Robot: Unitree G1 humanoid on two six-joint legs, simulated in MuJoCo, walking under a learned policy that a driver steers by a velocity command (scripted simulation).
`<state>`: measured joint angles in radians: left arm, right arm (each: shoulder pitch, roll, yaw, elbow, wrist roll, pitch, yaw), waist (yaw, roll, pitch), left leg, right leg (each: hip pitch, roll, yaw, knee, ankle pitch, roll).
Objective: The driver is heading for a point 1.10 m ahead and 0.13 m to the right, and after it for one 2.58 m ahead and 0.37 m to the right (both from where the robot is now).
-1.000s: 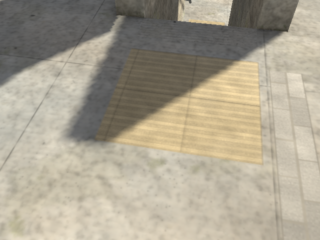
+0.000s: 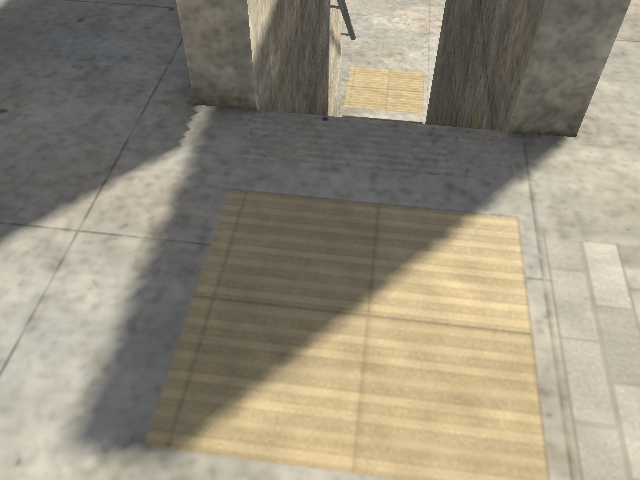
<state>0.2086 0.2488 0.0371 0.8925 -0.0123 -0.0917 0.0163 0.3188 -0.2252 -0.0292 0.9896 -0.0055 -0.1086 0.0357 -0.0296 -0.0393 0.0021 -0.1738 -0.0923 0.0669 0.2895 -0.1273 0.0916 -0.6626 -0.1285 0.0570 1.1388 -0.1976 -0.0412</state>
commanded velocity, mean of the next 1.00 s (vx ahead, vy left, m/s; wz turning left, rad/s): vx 0.48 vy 0.00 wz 0.00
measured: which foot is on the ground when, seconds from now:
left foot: down 0.00-0.32, up 0.34-0.84, down 0.86-1.00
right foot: up 0.00-0.28, down 0.30-0.88, up 0.90-1.00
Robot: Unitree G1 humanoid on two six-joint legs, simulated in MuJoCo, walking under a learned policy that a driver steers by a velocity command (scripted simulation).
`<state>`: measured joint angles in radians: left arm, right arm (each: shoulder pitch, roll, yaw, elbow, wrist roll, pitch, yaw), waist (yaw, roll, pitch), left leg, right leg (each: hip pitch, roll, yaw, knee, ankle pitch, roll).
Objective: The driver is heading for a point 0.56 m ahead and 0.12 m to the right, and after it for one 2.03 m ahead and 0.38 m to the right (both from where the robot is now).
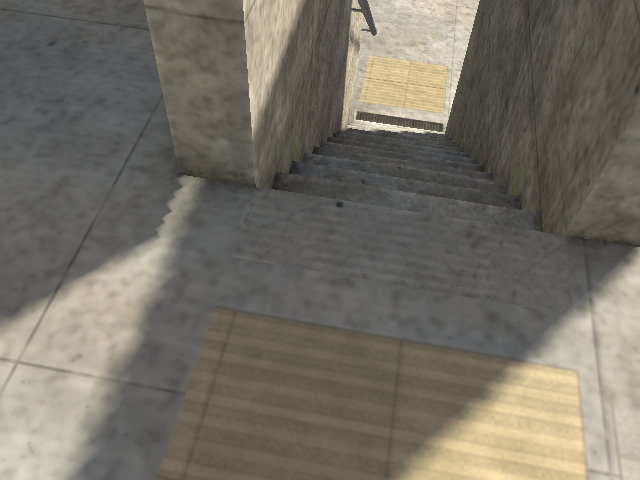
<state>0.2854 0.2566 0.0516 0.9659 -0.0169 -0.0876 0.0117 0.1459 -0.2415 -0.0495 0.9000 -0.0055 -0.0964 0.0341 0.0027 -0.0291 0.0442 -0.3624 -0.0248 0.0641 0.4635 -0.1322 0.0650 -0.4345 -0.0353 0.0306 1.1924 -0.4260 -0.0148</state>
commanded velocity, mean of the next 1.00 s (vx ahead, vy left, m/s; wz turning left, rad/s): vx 0.10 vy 0.00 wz -0.17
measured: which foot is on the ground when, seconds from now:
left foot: down 0.00-0.34, up 0.36-0.60, down 0.62-1.00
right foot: up 0.00-0.26, down 0.28-0.62, up 0.64-1.00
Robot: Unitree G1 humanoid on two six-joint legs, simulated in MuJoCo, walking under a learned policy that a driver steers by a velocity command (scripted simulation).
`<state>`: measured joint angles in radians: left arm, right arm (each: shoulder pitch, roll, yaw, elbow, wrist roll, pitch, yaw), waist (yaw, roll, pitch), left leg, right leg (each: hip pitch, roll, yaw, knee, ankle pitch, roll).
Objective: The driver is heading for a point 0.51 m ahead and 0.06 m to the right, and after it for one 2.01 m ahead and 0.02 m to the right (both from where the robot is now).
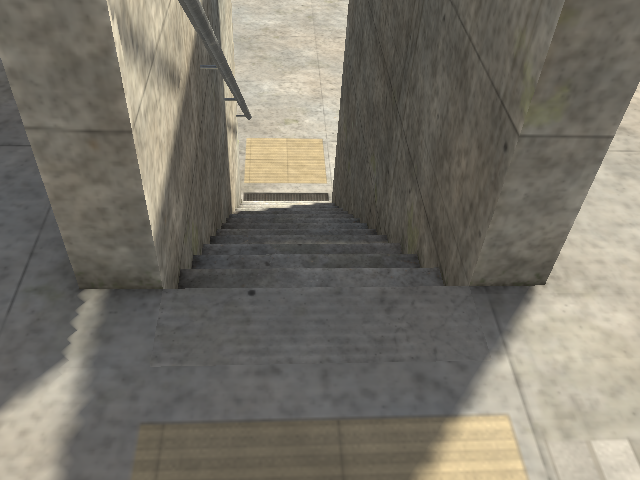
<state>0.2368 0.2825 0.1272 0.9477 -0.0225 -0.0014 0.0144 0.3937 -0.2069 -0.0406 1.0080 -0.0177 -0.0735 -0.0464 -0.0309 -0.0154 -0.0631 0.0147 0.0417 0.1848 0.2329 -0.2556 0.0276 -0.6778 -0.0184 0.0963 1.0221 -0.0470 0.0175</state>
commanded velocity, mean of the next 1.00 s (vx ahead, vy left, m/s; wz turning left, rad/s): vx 0.38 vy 0.00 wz -0.01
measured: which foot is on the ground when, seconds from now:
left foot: down 0.00-0.26, up 0.28-0.78, down 0.80-1.00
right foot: up 0.00-0.26, down 0.28-0.82, up 0.84-1.00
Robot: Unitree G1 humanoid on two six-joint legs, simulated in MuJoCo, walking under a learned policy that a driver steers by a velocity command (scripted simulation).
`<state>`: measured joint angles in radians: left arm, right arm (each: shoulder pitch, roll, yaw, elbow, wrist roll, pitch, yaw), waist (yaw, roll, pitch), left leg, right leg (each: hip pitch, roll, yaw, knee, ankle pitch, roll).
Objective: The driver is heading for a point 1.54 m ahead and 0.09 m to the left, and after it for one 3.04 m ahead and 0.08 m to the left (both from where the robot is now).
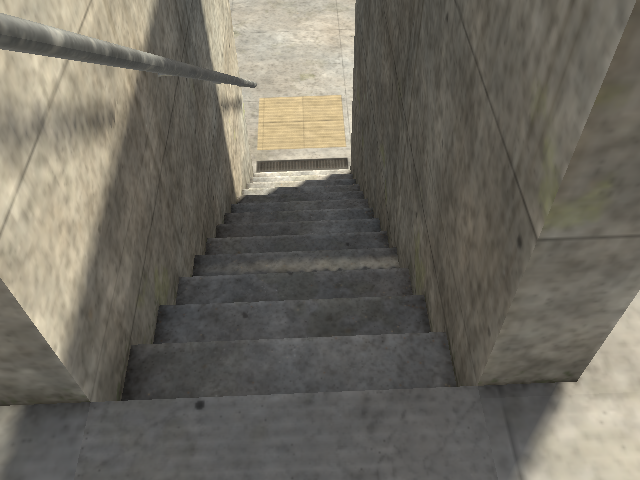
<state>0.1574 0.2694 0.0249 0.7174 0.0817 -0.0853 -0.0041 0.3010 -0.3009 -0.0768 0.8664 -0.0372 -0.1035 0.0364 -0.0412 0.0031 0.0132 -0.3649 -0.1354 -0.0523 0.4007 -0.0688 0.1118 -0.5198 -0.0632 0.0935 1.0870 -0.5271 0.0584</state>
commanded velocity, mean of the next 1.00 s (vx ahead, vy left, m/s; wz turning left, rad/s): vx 0.03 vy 0.00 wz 0.25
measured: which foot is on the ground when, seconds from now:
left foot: down 0.00-0.22, up 0.24-0.56, down 0.58-1.00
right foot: up 0.00-0.18, down 0.20-1.00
